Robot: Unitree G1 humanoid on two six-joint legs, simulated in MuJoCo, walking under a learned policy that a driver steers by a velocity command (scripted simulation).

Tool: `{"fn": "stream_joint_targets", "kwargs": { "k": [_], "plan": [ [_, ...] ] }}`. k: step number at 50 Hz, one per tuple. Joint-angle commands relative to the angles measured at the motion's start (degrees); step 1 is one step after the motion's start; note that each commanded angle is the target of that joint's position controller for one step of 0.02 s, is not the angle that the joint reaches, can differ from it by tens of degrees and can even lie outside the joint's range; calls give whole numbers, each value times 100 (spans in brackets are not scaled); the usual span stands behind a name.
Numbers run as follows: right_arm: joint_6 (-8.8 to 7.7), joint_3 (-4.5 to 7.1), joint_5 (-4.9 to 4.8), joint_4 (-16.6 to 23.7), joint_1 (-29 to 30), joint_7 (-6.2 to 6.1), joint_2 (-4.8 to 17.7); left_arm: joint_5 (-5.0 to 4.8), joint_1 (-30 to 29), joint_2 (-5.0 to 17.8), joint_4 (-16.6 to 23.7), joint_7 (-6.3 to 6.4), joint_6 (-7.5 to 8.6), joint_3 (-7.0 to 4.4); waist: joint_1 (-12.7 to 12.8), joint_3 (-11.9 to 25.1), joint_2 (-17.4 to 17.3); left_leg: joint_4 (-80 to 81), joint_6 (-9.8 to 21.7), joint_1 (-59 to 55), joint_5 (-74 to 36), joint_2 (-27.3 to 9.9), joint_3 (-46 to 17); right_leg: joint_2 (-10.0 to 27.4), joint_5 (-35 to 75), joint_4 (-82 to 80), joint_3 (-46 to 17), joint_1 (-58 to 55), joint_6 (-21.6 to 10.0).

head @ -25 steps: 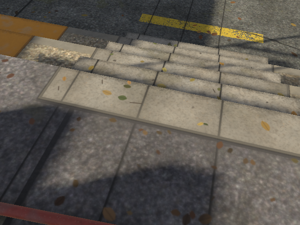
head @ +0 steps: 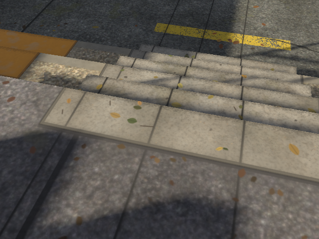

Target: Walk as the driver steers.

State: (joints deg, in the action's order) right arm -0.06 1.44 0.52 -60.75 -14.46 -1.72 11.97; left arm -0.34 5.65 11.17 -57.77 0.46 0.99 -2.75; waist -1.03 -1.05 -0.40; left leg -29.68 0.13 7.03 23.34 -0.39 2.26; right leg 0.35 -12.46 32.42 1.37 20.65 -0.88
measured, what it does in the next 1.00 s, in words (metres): walks ahead: left foot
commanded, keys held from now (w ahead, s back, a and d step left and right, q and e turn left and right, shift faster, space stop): no key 0.22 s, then w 0.56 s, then no key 0.22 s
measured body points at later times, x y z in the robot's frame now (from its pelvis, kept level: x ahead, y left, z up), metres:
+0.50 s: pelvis +0.04 -0.03 -0.01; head +0.04 -0.05 +0.44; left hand +0.12 +0.23 -0.14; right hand -0.04 -0.27 -0.17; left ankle -0.08 +0.11 -0.73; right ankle +0.06 -0.13 -0.73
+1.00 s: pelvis +0.22 -0.01 +0.01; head +0.26 -0.01 +0.46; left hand +0.16 +0.23 -0.14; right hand +0.42 -0.23 -0.10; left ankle +0.37 +0.11 -0.69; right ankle +0.07 -0.13 -0.71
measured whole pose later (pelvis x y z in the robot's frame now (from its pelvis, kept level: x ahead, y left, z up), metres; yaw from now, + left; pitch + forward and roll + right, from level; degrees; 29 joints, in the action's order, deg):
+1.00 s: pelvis +0.22 -0.01 +0.01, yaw +0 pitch +1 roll +2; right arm -5.9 3.4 -0.3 -52.8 1.8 1.7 10.5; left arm -0.1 22.0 11.7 -63.0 0.9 3.7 -1.1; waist 3.0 -4.4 2.6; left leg -37.6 8.6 32.7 -13.2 -1.0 4.3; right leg 3.7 -17.2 29.9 3.5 0.4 -0.3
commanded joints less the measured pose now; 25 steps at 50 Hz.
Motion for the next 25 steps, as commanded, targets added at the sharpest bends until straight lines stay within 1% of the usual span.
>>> {"fn": "stream_joint_targets", "kwargs": {
  "k": [1, 6, 11, 12, 13, 14, 15, 16, 17, 18, 19, 20, 21, 22, 23, 24, 25],
  "plan": [
    [-6, 83, -3, -33, -541, -23, 467, -5, -24, 633, 125, 56, -3, -130, -25, 402, 86, 401, 51, 592, -1586, -191, -119, 423, 2501, -140, -420, -1174, -504],
    [2, 57, 0, -147, -613, -55, 371, -3, -54, 595, -10, 94, -88, -138, -3, 166, 58, 522, 42, 732, -1139, -184, -104, 359, 1885, -267, -388, -1133, -435],
    [-30, 32, 6, -232, -718, -82, 297, 5, -48, 562, -120, 130, -139, -135, 33, -25, 57, 650, 52, 907, -710, -196, -104, 304, 1300, -410, -368, -1115, -359],
    [-31, 28, -1, -303, -866, -84, 260, 5, 61, 519, -199, 134, -154, -127, 26, 41, 39, 741, 98, 912, -78, -183, -93, 231, 498, -433, -307, -1145, -345],
    [-26, 60, -42, -309, -892, -94, 348, -28, 114, 564, -231, 141, -171, -151, 47, -108, -71, 814, 225, 1046, 682, -210, -173, 88, -697, -354, -186, -991, -337],
    [-35, 98, -74, -246, -838, -110, 469, -51, 108, 613, -231, 146, -165, -175, 47, -329, -219, 925, 398, 1169, 1391, -323, -368, -52, -1708, -233, -66, -663, -326],
    [-69, 124, -99, -197, -914, -123, 540, -52, -38, 626, -174, 141, -121, -180, -29, -576, -302, 1141, 580, 1201, 1947, -527, -684, -126, -2128, -64, -10, -242, -311],
    [-132, 170, -126, -198, -1114, -125, 675, -74, -270, 550, -74, 114, -32, -166, -154, -774, -508, 1477, 802, 1024, 2297, -894, -1223, -190, -1946, 314, 100, 223, -274],
    [-209, 247, -164, -195, -1152, -124, 898, -116, -448, 425, 8, 62, 76, -141, -186, -993, -889, 1897, 1076, 794, 2383, -1480, -1965, -220, -1237, 946, 316, 675, -249],
    [-282, 293, -163, -171, -1037, -120, 992, -115, -506, 394, 53, 11, 164, -131, -155, -1188, -1013, 2005, 1282, 670, 2096, -1923, -2406, 28, -961, 1406, 162, 1063, -305],
    [-349, 283, -143, -137, -993, -109, 885, -126, -473, 410, 69, -31, 236, -137, -110, -1226, -950, 1935, 1339, 398, 1564, -2047, -2448, 186, -1111, 1659, 55, 1414, -363],
    [-398, 270, -148, -119, -998, -79, 783, -150, -434, 412, 78, -66, 290, -135, -80, -1208, -877, 1790, 1288, 123, 988, -2021, -2304, 287, -1350, 1656, 9, 1606, -406],
    [-423, 264, -183, -88, -957, -43, 739, -178, -398, 406, 91, -95, 338, -131, -26, -1169, -771, 1635, 1162, 15, 572, -1898, -2027, 324, -1429, 1250, 53, 1467, -440],
    [-410, 265, -216, -55, -842, -12, 746, -186, -194, 371, 18, -116, 369, -137, 117, -1074, -679, 1440, 996, 208, 281, -1657, -1619, 212, -1235, 636, 276, 829, -447],
    [-391, 265, -218, -7, -707, 21, 776, -172, 291, 382, -186, -123, 376, -186, 350, -854, -605, 1129, 838, 735, -164, -1339, -1198, -84, -769, 138, 589, -329, -418],
    [-397, 273, -184, 36, -672, 39, 847, -155, 950, 546, -439, -116, 353, -302, 593, -522, -517, 573, 721, 1162, -1178, -1042, -877, -364, -359, 36, 698, -1417, -381],
    [-421, 232, -167, 135, -455, 49, 729, -143, 1815, 895, -634, -112, 350, -440, 975, -180, 125, -969, 436, 1685, -2118, -588, -289, 218, -416, -484, -320, -2292, -619]
  ]
}}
